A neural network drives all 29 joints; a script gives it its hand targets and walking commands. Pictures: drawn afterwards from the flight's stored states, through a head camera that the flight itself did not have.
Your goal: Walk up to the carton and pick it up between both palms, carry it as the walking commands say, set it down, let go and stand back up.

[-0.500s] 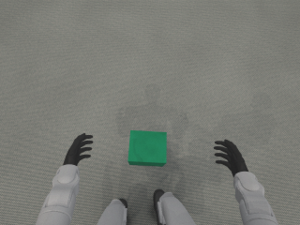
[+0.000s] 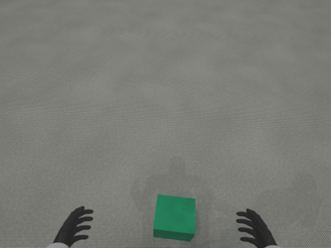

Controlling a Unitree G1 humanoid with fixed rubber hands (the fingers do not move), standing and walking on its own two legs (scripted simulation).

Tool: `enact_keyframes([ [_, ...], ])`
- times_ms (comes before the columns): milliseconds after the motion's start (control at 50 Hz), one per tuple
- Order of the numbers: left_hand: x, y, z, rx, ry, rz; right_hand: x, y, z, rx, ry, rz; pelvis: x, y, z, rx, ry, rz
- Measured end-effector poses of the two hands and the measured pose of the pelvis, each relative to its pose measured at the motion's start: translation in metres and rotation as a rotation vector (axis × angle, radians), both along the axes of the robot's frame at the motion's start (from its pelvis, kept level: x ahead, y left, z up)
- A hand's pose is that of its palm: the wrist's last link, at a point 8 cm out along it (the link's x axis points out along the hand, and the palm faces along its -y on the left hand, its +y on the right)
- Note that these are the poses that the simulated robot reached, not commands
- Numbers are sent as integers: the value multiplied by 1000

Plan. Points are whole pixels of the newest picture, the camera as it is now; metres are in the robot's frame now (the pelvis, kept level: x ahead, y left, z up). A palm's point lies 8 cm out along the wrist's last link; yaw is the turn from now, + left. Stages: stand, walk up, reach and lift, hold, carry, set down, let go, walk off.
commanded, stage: let go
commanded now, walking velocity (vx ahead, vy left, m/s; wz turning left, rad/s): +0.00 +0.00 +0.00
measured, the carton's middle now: (174, 218) +0.36 -0.07 -0.68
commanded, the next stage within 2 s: stand in 0.24 s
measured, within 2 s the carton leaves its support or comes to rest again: neither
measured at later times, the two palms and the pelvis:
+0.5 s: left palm out of the picture +0.12 +0.26 -0.09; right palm out of the picture +0.10 -0.29 -0.11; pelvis +0.00 -0.01 +0.00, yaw -1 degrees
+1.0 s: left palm out of the picture +0.08 +0.27 -0.10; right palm out of the picture +0.07 -0.31 -0.11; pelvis -0.01 -0.02 +0.00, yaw +0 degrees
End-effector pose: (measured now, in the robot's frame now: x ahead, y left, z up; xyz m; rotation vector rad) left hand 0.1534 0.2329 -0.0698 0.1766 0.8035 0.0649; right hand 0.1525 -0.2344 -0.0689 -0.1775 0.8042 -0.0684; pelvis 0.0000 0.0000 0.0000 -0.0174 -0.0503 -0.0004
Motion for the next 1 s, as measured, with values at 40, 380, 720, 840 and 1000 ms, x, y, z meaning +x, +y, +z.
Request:
enact_keyframes([
  [40,0,1,1,0,5,-3,1,1,1,2,-2,0,0,1,0,0,-15,-2],
  [380,-13,9,-18,127,100,-6,-34,-34,-27,-95,121,-76,-4,-8,-5,13,6,-30],
  [720,-59,35,-23,211,223,99,-64,-71,-42,-149,229,-80,-2,-22,-2,19,17,1],
  [840,-67,32,-27,194,240,110,-69,-71,-42,-152,241,-68,-4,-24,0,17,12,6],
  [1000,-76,34,-30,187,275,123,-79,-76,-43,-166,275,-67,-6,-25,1,18,10,8],
])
